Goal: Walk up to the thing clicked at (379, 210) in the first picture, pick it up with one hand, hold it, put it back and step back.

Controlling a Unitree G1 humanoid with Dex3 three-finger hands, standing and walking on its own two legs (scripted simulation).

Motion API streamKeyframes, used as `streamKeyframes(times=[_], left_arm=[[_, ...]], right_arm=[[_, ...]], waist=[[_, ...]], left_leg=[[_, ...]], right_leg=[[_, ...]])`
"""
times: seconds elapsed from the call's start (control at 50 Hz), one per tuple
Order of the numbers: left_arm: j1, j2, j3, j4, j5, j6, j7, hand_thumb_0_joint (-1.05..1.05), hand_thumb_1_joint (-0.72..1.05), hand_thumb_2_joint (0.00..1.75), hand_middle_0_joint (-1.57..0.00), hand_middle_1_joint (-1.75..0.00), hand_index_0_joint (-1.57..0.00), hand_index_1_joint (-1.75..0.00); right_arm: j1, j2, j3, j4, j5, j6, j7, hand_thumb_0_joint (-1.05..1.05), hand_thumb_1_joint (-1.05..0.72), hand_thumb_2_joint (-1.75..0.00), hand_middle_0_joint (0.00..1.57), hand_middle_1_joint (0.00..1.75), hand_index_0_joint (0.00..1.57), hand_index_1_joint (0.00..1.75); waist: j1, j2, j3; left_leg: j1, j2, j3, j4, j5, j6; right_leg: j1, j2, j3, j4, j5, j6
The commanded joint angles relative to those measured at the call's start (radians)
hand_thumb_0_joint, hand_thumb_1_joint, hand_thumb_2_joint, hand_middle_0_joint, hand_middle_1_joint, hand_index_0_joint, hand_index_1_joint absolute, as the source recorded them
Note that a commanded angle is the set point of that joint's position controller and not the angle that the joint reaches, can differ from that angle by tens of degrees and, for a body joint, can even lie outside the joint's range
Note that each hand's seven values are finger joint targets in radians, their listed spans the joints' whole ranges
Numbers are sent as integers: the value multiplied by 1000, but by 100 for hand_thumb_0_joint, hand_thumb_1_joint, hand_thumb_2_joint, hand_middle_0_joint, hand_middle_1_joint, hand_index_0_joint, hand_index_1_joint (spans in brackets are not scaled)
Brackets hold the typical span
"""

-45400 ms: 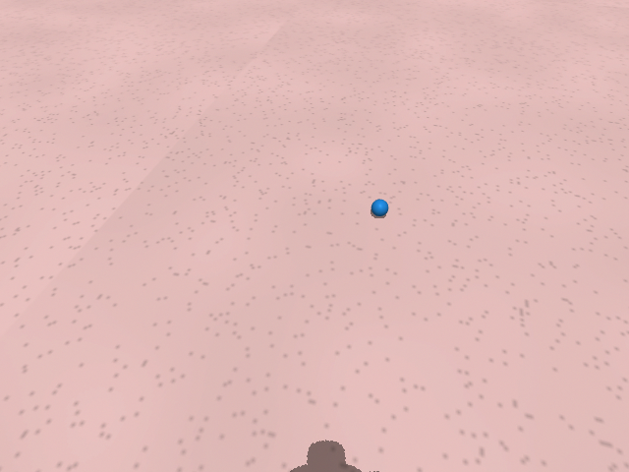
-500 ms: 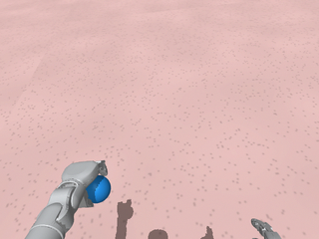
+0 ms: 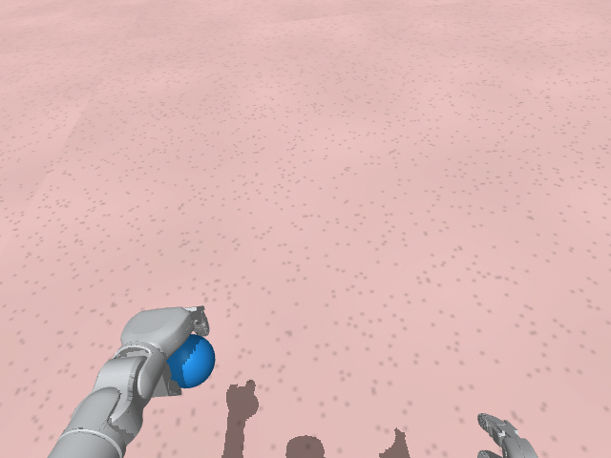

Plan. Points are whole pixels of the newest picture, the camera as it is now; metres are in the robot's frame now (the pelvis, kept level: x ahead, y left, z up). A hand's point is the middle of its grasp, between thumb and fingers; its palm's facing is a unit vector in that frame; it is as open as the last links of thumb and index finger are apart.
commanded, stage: hold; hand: left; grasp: from above
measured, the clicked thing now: (188, 360) +0.30 +0.20 -0.07
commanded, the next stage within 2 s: crouch in 0.20 s
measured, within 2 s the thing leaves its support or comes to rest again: neither
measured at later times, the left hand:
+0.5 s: hand (174, 363) +0.29 +0.22 -0.05, palm faces -0.45 -0.06 -0.89, open 10.5 cm
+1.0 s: hand (218, 381) +0.34 +0.21 -0.26, palm faces -0.42 +0.04 -0.91, open 10.4 cm
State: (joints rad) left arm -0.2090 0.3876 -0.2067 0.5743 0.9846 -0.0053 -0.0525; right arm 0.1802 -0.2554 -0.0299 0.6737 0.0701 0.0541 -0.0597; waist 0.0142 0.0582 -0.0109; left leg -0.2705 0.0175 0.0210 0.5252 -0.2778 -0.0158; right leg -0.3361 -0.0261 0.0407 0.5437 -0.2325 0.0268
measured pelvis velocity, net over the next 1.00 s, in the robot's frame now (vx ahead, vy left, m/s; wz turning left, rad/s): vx -0.04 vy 0.01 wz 0.02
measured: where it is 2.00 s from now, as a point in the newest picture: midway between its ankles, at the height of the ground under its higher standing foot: outside the picture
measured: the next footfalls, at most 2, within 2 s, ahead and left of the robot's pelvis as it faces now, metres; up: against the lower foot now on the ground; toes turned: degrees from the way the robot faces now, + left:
none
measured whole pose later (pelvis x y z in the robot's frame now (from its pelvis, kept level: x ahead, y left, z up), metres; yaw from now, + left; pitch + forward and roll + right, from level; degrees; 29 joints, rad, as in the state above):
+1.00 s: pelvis -0.04 +0.01 -0.15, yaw +1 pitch +26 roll -1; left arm -0.64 0.35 -0.13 1.19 1.17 -0.03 0.37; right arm 0.25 -0.27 -0.09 0.73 -0.03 0.01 -0.01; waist -0.12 0.04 -0.18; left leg -1.31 0.01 -0.03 1.43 -0.58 -0.01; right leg -1.34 -0.02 0.02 1.38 -0.50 0.04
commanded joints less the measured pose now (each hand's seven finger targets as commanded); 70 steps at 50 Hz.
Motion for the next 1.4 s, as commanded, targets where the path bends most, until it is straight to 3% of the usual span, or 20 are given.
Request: streamKeyframes(times=[0.0, 0.12, 0.22, 0.26, 0.28, 0.32, 0.34, 0.44, 0.56, 0.72, 0.84, 0.98, 1.04, 1.08, 1.16, 1.28, 1.32, 1.34, 1.36, 1.38], left_arm=[[-309, 208, 106, -205, -1, 1, 48, 0, 47, 99, -83, -102, -86, -99], [-348, 226, 121, -189, 9, 2, 56, 0, 45, 98, -81, -100, -84, -97], [-274, 183, 92, -146, 3, 7, 49, 0, 45, 100, -82, -100, -85, -98], [-298, 210, 112, -162, 2, 3, 52, 0, 45, 101, -83, -100, -85, -98], [-286, 201, 101, -174, 3, 0, 48, 0, 51, 93, -84, -101, -89, -96], [-297, 191, 87, -183, 11, -4, 50, 0, 35, 93, -75, -93, -77, -91], [-286, 198, 105, -164, 12, -6, 59, 0, 32, 92, -72, -93, -74, -91], [-288, 154, 94, -76, 43, -21, 140, 0, 29, 88, -70, -89, -72, -87], [-400, 121, 61, 111, 98, -21, 262, 0, 30, 89, -72, -89, -74, -87], [-590, 67, 51, 340, 162, -31, 397, 0, 44, 84, -80, -93, -84, -89], [-713, 125, 98, 460, 189, -23, 466, 0, 52, 90, -86, -95, -90, -91], [-803, 198, 150, 497, 186, 1, 478, 0, 51, 90, -88, -90, -91, -88], [-856, 202, 155, 486, 165, 4, 468, 0, 49, 91, -87, -91, -89, -89], [-844, 197, 154, 549, 161, 0, 455, 0, 51, 92, -87, -92, -89, -90], [-933, 225, 162, 528, 163, -33, 442, 0, 54, 90, -88, -93, -91, -89], [-1005, 258, 184, 504, 194, -70, 461, 0, 63, 94, -92, -98, -96, -94], [-991, 230, 177, 559, 202, -68, 472, 0, 64, 96, -93, -99, -98, -95], [-1047, 258, 191, 496, 197, -73, 481, 0, 63, 98, -93, -99, -97, -95], [-995, 248, 186, 595, 209, -62, 486, 0, 62, 100, -93, -98, -97, -95], [-1043, 262, 192, 546, 212, -62, 493, 0, 60, 101, -92, -98, -95, -95]], right_arm=[[-83, -119, -42, -140, 1, -39, -10, 0, -92, -91, 20, 30, 20, 30], [-73, -118, -44, -129, 1, -31, -12, 0, -91, -91, 20, 30, 20, 30], [-81, -116, -45, -136, 2, -28, -9, 0, -92, -91, 20, 30, 20, 30], [-75, -120, -45, -134, 1, -26, -9, 0, -92, -91, 20, 30, 20, 30], [-77, -118, -46, -138, 1, -25, -8, 0, -93, -92, 20, 30, 20, 30], [-68, -121, -50, -137, 1, -22, -8, 0, -90, -91, 20, 30, 20, 30], [-67, -119, -50, -134, 0, -20, -9, 0, -90, -91, 20, 30, 20, 30], [-42, -119, -55, -118, -10, -13, -1, 0, -90, -90, 20, 30, 20, 30], [11, -129, -72, -69, -30, -9, 19, 0, -90, -90, 20, 30, 20, 30], [95, -137, -97, -46, -61, -29, 42, 0, -91, -90, 20, 30, 20, 30], [129, -155, -104, -28, -89, -52, 38, 0, -91, -90, 20, 30, 20, 30], [146, -171, -110, -16, -109, -74, 29, 0, -91, -90, 20, 30, 20, 30], [151, -167, -111, -11, -116, -84, 31, 0, -91, -90, 20, 30, 20, 30], [155, -170, -107, -5, -118, -90, 35, 0, -90, -90, 20, 30, 20, 30], [165, -172, -103, 4, -125, -103, 42, 0, -90, -90, 20, 30, 20, 30], [191, -180, -92, 20, -142, -121, 71, 0, -90, -90, 20, 30, 20, 30], [201, -180, -85, 29, -149, -126, 83, 0, -91, -90, 20, 30, 20, 30], [199, -175, -84, 30, -152, -126, 87, 0, -91, -90, 20, 30, 20, 30], [197, -183, -83, 36, -155, -125, 91, 0, -91, -90, 20, 30, 20, 30], [194, -183, -83, 36, -156, -126, 94, 0, -91, -90, 20, 30, 20, 30]], waist=[[-4, -62, -258], [-10, -51, -260], [-4, -79, -223], [-2, -71, -230], [0, -51, -232], [-10, -61, -259], [-5, -68, -247], [-27, -95, -213], [-60, -93, -249], [-95, -57, -393], [-114, -10, -553], [-141, 20, -687], [-155, 25, -747], [-179, -20, -696], [-205, -11, -747], [-216, 77, -868], [-237, 73, -848], [-226, 107, -880], [-230, 97, -837], [-230, 127, -869]], left_leg=[[82, -41, 10, -68, 200, 28], [95, -41, 15, -68, 220, 28], [78, -46, 15, -73, 206, 30], [81, -40, 12, -75, 213, 27], [87, -39, 13, -78, 222, 25], [101, -38, 10, -69, 261, 25], [94, -37, 8, -69, 263, 25], [44, -38, 7, -37, 230, 23], [-76, -45, 13, 87, 195, 20], [-425, -41, 9, 405, 72, 12], [-681, -34, -11, 624, -24, 17], [-913, -32, -34, 800, -147, 18], [-985, -37, -28, 866, -197, 24], [-1083, -41, -31, 915, -250, 32], [-1168, -47, -36, 1018, -303, 38], [-1193, -49, -38, 1138, -218, 32], [-1230, -52, -35, 1179, -197, 33], [-1224, -53, -33, 1181, -204, 32], [-1226, -51, -37, 1193, -211, 30], [-1228, -51, -37, 1205, -210, 29]], right_leg=[[111, 44, -32, -91, 140, -28], [111, 44, -31, -91, 164, -30], [112, 39, -32, -106, 150, -26], [112, 44, -35, -102, 153, -29], [118, 43, -35, -97, 161, -33], [118, 47, -37, -86, 198, -32], [117, 48, -41, -86, 199, -31], [59, 45, -44, -64, 168, -32], [-53, 37, -42, 40, 153, -31], [-360, 38, -42, 338, 56, -43], [-607, 40, -58, 576, -40, -54], [-811, 34, -69, 778, -143, -60], [-860, 36, -70, 839, -190, -60], [-919, 36, -73, 871, -239, -58], [-1023, 33, -78, 952, -297, -58], [-1132, 28, -96, 1092, -212, -63], [-1167, 23, -101, 1120, -188, -60], [-1167, 26, -103, 1136, -197, -63], [-1205, 23, -107, 1149, -207, -63], [-1222, 24, -109, 1166, -208, -65]])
